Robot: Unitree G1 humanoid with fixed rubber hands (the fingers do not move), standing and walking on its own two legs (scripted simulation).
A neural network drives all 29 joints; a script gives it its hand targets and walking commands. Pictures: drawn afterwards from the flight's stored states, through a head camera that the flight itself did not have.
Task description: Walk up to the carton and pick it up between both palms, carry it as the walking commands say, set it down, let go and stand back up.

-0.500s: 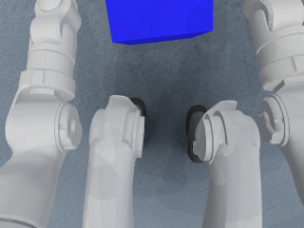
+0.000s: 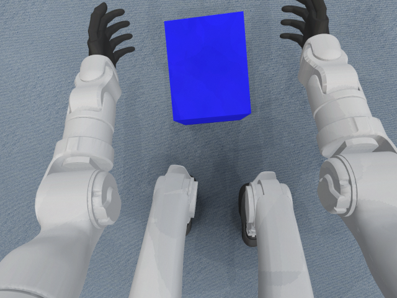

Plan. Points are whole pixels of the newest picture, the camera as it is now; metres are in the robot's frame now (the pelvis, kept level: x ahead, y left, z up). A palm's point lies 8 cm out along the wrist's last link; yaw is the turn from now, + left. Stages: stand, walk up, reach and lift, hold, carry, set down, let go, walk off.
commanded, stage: set down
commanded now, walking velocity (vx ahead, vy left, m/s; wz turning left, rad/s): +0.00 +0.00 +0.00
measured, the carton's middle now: (208, 79) +0.53 +0.05 -0.38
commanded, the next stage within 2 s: let go in 0.66 s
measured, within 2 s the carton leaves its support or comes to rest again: neither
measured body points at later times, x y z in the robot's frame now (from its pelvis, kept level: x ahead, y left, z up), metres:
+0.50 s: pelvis +0.03 +0.00 +0.14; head +0.32 +0.02 +0.48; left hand +0.51 +0.24 +0.03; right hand +0.55 -0.13 +0.03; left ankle +0.10 +0.12 -0.46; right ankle +0.08 -0.11 -0.46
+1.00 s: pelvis +0.07 +0.01 +0.22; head +0.32 +0.02 +0.59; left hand +0.43 +0.24 +0.09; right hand +0.46 -0.16 +0.08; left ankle +0.10 +0.12 -0.46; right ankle +0.08 -0.11 -0.46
